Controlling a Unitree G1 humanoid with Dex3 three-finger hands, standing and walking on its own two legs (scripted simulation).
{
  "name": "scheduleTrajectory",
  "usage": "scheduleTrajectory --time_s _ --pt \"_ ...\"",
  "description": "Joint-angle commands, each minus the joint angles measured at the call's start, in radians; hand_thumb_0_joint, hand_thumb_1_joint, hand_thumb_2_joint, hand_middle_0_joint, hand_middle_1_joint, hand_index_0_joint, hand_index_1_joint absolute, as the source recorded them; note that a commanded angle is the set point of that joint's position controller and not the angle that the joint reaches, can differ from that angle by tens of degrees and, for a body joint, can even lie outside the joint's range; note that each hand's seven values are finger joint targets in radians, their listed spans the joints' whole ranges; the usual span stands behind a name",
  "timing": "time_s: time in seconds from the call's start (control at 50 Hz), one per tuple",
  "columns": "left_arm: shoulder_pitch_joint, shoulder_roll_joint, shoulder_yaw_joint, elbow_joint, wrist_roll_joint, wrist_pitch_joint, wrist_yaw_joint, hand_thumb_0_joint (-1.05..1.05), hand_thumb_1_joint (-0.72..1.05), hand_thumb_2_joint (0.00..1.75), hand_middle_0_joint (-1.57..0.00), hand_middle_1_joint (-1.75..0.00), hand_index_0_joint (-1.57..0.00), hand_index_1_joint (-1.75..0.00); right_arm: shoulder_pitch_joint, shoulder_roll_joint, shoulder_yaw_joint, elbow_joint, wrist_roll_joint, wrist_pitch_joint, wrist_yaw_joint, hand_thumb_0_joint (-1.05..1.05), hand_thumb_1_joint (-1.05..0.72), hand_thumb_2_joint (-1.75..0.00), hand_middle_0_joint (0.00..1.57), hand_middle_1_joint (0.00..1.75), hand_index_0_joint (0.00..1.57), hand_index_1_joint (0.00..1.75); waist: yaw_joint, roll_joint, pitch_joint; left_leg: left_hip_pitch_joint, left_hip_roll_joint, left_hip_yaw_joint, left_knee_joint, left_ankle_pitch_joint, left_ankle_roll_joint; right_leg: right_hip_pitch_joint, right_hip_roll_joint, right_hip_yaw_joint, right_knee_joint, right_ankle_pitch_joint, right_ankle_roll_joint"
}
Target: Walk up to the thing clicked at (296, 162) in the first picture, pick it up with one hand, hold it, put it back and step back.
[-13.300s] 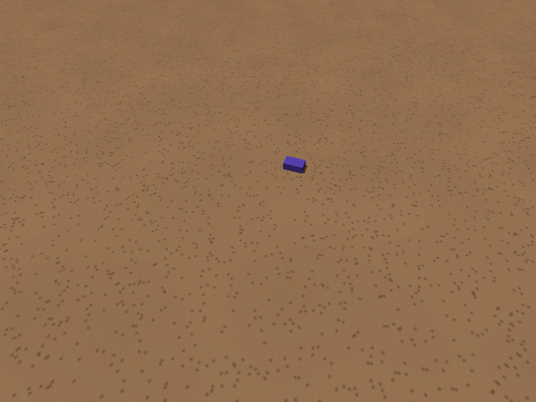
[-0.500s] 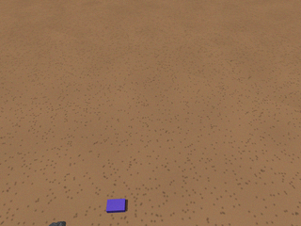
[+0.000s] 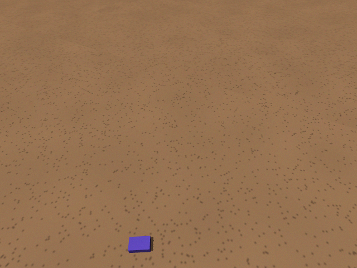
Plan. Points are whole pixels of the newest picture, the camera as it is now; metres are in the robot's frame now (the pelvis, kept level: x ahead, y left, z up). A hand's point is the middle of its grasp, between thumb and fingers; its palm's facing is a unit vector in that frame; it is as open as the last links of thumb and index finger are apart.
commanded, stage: walk up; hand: left
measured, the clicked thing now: (139, 244) +0.40 +0.24 -0.76
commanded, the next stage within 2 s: stand in 0.22 s
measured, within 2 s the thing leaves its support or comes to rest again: neither
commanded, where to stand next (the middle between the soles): +0.03 -0.01 m, yaw +2 degrees
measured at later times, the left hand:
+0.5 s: hand out of the picture +0.08 +0.26 -0.15, palm faces -0.02 -0.94 -0.34, open 7.4 cm
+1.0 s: hand out of the picture +0.03 +0.26 -0.15, palm faces -0.01 -0.94 -0.35, open 7.4 cm
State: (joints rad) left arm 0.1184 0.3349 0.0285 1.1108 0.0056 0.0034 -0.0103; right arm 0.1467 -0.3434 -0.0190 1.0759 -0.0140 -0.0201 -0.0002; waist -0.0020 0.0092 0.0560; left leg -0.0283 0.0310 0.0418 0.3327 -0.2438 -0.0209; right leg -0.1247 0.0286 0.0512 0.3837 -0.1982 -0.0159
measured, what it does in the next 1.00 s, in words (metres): stands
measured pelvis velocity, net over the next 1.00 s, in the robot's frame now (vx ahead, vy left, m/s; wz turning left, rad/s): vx -0.02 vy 0.01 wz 0.02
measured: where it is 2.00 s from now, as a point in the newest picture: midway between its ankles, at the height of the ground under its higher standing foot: outside the picture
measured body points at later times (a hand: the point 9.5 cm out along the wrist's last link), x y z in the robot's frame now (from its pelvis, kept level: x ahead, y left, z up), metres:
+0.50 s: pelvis -0.01 +0.01 +0.00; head +0.00 +0.00 +0.45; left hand +0.08 +0.31 -0.13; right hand +0.05 -0.29 -0.13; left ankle -0.04 +0.13 -0.75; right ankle +0.01 -0.11 -0.75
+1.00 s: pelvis -0.02 +0.01 +0.00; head -0.01 +0.00 +0.45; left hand +0.03 +0.31 -0.13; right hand +0.04 -0.29 -0.14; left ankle -0.04 +0.13 -0.75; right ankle +0.01 -0.11 -0.75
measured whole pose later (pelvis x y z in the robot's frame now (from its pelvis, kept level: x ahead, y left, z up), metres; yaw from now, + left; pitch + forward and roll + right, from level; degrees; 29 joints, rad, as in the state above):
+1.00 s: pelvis -0.02 +0.01 +0.00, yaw +1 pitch -3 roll +0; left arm 0.14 0.35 0.00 1.13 0.01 -0.01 -0.01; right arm 0.14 -0.35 -0.01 1.13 -0.01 -0.01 0.01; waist 0.00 0.01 0.07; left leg -0.07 0.01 0.03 0.30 -0.19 -0.01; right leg -0.14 0.01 0.04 0.33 -0.14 0.00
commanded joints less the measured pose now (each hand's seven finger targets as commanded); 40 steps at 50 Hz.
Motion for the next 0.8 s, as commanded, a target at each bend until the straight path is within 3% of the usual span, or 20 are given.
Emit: scheduleTrajectory --time_s 0.0,0.18,0.2,0.24,0.42,0.66,0.7,0.78 --pt "-0.063 0.211 0.039 -0.065 0.005 -0.028 0.013 0.00 0.90 0.90 -0.20 -0.30 -0.20 -0.30 -0.039 -0.216 -0.042 -0.064 -0.001 -0.023 -0.012 0.00 -0.90 -0.90 0.20 0.30 0.20 0.30 0.001 -0.026 -0.040 -0.029 0.091 -0.073 -0.058 0.087 0.059 -0.022 -0.118 0.106 -0.069 0.154 -0.034" --pt "-0.056 0.218 0.042 -0.062 0.009 -0.033 0.012 0.00 0.90 0.90 -0.20 -0.30 -0.20 -0.30 -0.029 -0.211 -0.042 -0.058 -0.003 -0.024 -0.007 0.00 -0.90 -0.90 0.20 0.30 0.20 0.30 -0.001 -0.040 -0.051 -0.026 0.084 -0.065 -0.043 0.063 0.058 -0.030 -0.123 0.131 -0.097 0.105 -0.033" --pt "-0.068 0.227 0.032 -0.060 0.003 -0.039 0.015 0.00 0.90 0.90 -0.20 -0.30 -0.20 -0.30 -0.052 -0.211 -0.041 -0.055 0.002 -0.018 -0.010 0.00 -0.90 -0.90 0.20 0.30 0.20 0.30 -0.009 -0.003 -0.032 -0.036 0.104 -0.094 -0.055 0.161 0.051 -0.017 -0.138 0.121 -0.088 0.245 -0.019" --pt "-0.055 0.221 0.031 -0.057 -0.004 -0.041 0.017 0.00 0.90 0.90 -0.20 -0.30 -0.20 -0.30 -0.044 -0.213 -0.036 -0.052 0.005 -0.017 -0.012 0.00 -0.90 -0.90 0.20 0.30 0.20 0.30 -0.003 0.010 -0.069 -0.034 0.110 -0.094 -0.057 0.214 0.048 0.035 -0.139 0.109 -0.065 0.334 -0.015" --pt "-0.058 0.222 0.018 -0.047 0.000 -0.038 0.020 0.00 0.90 0.90 -0.20 -0.30 -0.20 -0.30 -0.056 -0.218 -0.027 -0.029 0.006 -0.011 -0.011 0.00 -0.90 -0.90 0.20 0.30 0.20 0.30 -0.001 -0.001 -0.105 -0.016 0.113 -0.101 -0.070 0.195 0.043 0.052 -0.142 0.089 -0.075 0.280 -0.010" --pt "-0.059 0.227 0.011 -0.042 0.003 -0.037 0.019 0.00 0.90 0.90 -0.20 -0.30 -0.20 -0.30 -0.049 -0.218 -0.028 -0.013 0.001 -0.008 -0.005 0.00 -0.90 -0.90 0.20 0.30 0.20 0.30 -0.005 -0.016 -0.041 -0.053 0.106 -0.113 -0.099 0.077 0.047 -0.008 -0.136 0.090 -0.110 0.149 -0.005" --pt "-0.052 0.228 0.010 -0.038 0.001 -0.037 0.018 0.00 0.90 0.90 -0.20 -0.30 -0.20 -0.30 -0.050 -0.219 -0.029 -0.009 0.001 -0.008 -0.003 0.00 -0.90 -0.90 0.20 0.30 0.20 0.30 0.000 -0.011 -0.017 -0.071 0.103 -0.120 -0.110 0.034 0.046 -0.022 -0.133 0.093 -0.119 0.086 -0.005" --pt "-0.049 0.238 0.011 -0.040 0.005 -0.041 0.018 0.00 0.90 0.90 -0.20 -0.30 -0.20 -0.30 -0.047 -0.214 -0.031 -0.011 0.002 -0.008 -0.002 0.00 -0.90 -0.90 0.20 0.30 0.20 0.30 -0.005 -0.025 -0.039 -0.062 0.100 -0.121 -0.099 0.044 0.047 -0.021 -0.139 0.099 -0.123 0.093 -0.005"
